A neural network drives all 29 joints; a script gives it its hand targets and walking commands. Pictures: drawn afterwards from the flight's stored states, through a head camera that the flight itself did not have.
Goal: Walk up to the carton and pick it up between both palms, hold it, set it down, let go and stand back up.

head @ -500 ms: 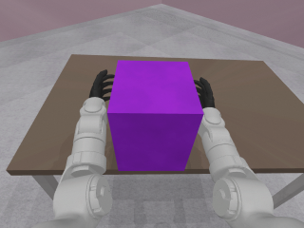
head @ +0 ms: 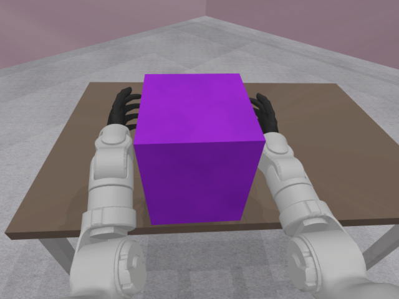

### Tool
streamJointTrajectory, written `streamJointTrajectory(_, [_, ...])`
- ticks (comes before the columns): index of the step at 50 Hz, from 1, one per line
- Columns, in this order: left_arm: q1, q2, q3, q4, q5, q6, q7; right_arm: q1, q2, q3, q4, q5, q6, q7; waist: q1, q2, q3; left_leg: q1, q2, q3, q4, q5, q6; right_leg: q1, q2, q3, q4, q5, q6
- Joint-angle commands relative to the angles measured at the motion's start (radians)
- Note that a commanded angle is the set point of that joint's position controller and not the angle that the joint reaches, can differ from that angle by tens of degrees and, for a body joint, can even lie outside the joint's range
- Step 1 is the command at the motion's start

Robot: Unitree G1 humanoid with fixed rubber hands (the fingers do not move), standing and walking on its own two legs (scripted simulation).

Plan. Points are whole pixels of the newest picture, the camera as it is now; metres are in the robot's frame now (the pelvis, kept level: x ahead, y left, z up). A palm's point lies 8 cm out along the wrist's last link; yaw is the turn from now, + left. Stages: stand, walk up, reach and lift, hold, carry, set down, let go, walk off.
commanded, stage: reach and lift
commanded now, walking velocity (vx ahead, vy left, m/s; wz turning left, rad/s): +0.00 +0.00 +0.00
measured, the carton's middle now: (194, 150) +0.40 -0.02 +0.12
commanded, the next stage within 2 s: hold in 1.48 s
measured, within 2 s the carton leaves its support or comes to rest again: neither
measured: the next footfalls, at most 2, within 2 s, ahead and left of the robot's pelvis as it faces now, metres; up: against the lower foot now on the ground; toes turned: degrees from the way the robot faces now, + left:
none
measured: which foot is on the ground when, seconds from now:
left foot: down 0.00-1.00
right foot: down 0.00-1.00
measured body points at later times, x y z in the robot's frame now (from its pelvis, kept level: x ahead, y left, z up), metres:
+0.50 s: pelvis -0.01 +0.00 +0.00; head -0.06 +0.03 +0.45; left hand +0.39 +0.13 +0.23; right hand +0.38 -0.17 +0.21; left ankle +0.00 +0.12 -0.75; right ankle +0.01 -0.13 -0.75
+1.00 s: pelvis -0.01 +0.00 +0.00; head -0.07 +0.03 +0.44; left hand +0.39 +0.13 +0.25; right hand +0.38 -0.16 +0.24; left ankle +0.00 +0.12 -0.75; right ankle +0.01 -0.13 -0.75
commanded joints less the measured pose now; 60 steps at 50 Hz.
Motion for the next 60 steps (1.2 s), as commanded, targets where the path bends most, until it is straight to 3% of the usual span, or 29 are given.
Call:
streamJointTrajectory(1, [-0.484,-0.548,-0.354,-0.047,-0.093,0.004,-0.141,-0.640,0.509,0.294,-0.211,0.045,-0.019,0.081,-0.010,0.050,-0.358,0.031,-0.083,0.022,-0.026,0.260,-0.031,0.140,0.089,-0.004,0.031,0.252,0.037])
streamJointTrajectory(2, [-0.476,-0.562,-0.363,-0.059,-0.101,0.009,-0.137,-0.657,0.507,0.308,-0.254,0.058,-0.022,0.081,-0.005,0.057,-0.391,0.048,-0.082,0.014,-0.017,0.287,-0.034,0.142,0.092,-0.006,0.036,0.267,0.037])
streamJointTrajectory(9, [-0.490,-0.558,-0.359,-0.074,-0.088,0.066,-0.146,-0.673,0.493,0.300,-0.234,0.080,0.018,0.076,-0.019,0.067,-0.327,0.041,-0.077,0.025,-0.034,0.208,-0.030,0.115,0.093,-0.004,0.017,0.159,0.029])
streamJointTrajectory(12, [-0.477,-0.556,-0.371,-0.097,-0.093,0.083,-0.146,-0.673,0.499,0.324,-0.264,0.101,0.026,0.070,-0.025,0.077,-0.336,0.066,-0.081,0.018,-0.020,0.265,-0.031,0.129,0.093,0.000,0.025,0.214,0.025])
streamJointTrajectory(17, [-0.481,-0.544,-0.361,-0.105,-0.082,0.109,-0.151,-0.679,0.505,0.341,-0.259,0.124,0.059,0.063,-0.017,0.062,-0.309,0.040,-0.083,0.017,-0.035,0.205,-0.016,0.125,0.089,0.009,0.017,0.177,0.031])
streamJointTrajectory(21, [-0.515,-0.565,-0.394,-0.157,-0.113,0.120,-0.153,-0.715,0.527,0.365,-0.326,0.148,0.070,0.054,-0.029,0.045,-0.355,0.043,-0.087,0.019,-0.033,0.213,-0.015,0.137,0.096,0.006,0.023,0.191,0.030])
streamJointTrajectory(24, [-0.519,-0.554,-0.356,-0.117,-0.088,0.140,-0.157,-0.721,0.530,0.355,-0.292,0.147,0.091,0.055,-0.015,0.045,-0.293,0.006,-0.086,0.023,-0.054,0.133,-0.004,0.124,0.091,0.008,0.011,0.109,0.033])
streamJointTrajectory(28, [-0.519,-0.551,-0.369,-0.149,-0.096,0.157,-0.159,-0.735,0.530,0.367,-0.331,0.168,0.101,0.047,-0.013,0.052,-0.349,0.031,-0.088,0.025,-0.039,0.185,-0.008,0.149,0.098,0.010,0.015,0.156,0.032])
streamJointTrajectory(29, [-0.522,-0.542,-0.367,-0.131,-0.091,0.162,-0.164,-0.725,0.524,0.359,-0.305,0.169,0.110,0.043,-0.027,0.054,-0.322,0.023,-0.088,0.026,-0.045,0.167,-0.007,0.135,0.097,0.011,0.010,0.149,0.030])
streamJointTrajectory(33, [-0.527,-0.523,-0.341,-0.135,-0.075,0.182,-0.181,-0.722,0.521,0.357,-0.289,0.177,0.134,0.037,-0.029,0.034,-0.282,0.003,-0.089,0.029,-0.062,0.133,-0.001,0.144,0.093,0.017,0.003,0.122,0.033])
streamJointTrajectory(38, [-0.584,-0.543,-0.349,-0.126,-0.089,0.187,-0.184,-0.766,0.517,0.338,-0.285,0.182,0.144,0.043,-0.032,0.069,-0.292,-0.006,-0.084,0.028,-0.072,0.101,-0.010,0.120,0.099,0.009,-0.001,0.053,0.021])
streamJointTrajectory(41, [-0.576,-0.546,-0.357,-0.141,-0.099,0.187,-0.182,-0.772,0.522,0.352,-0.322,0.190,0.147,0.039,-0.026,0.068,-0.339,0.007,-0.086,0.027,-0.056,0.162,-0.016,0.154,0.100,0.015,0.008,0.114,0.025])
streamJointTrajectory(45, [-0.576,-0.528,-0.323,-0.090,-0.078,0.199,-0.187,-0.781,0.517,0.344,-0.277,0.196,0.166,0.037,-0.021,0.049,-0.286,-0.020,-0.087,0.029,-0.073,0.110,-0.007,0.149,0.100,0.020,0.001,0.073,0.023])
streamJointTrajectory(51, [-0.560,-0.532,-0.347,-0.146,-0.104,0.205,-0.190,-0.774,0.533,0.405,-0.343,0.253,0.180,0.016,-0.019,0.051,-0.350,0.011,-0.098,0.027,-0.033,0.237,-0.015,0.199,0.106,0.032,0.019,0.228,0.039])
streamJointTrajectory(54, [-0.562,-0.517,-0.336,-0.148,-0.095,0.215,-0.202,-0.763,0.516,0.403,-0.321,0.253,0.200,0.010,-0.024,0.050,-0.303,0.003,-0.092,0.027,-0.045,0.224,-0.020,0.184,0.109,0.028,0.016,0.197,0.033])
streamJointTrajectory(55, [-0.528,-0.542,-0.354,-0.224,-0.079,0.225,-0.197,-0.730,0.517,0.425,-0.358,0.277,0.192,0.014,-0.014,0.079,-0.347,0.042,-0.086,0.021,-0.024,0.314,-0.038,0.205,0.115,0.024,0.026,0.226,0.023])
streamJointTrajectory(57, [-0.522,-0.526,-0.380,-0.240,-0.088,0.238,-0.200,-0.737,0.502,0.434,-0.394,0.289,0.200,0.008,-0.035,0.071,-0.351,0.069,-0.088,0.022,0.001,0.373,-0.048,0.199,0.118,0.020,0.023,0.255,0.028])
streamJointTrajectory(60, [-0.538,-0.525,-0.387,-0.248,-0.093,0.245,-0.208,-0.733,0.500,0.414,-0.387,0.275,0.215,0.008,-0.042,0.075,-0.307,0.038,-0.088,0.023,-0.022,0.301,-0.047,0.179,0.110,0.020,0.015,0.201,0.029])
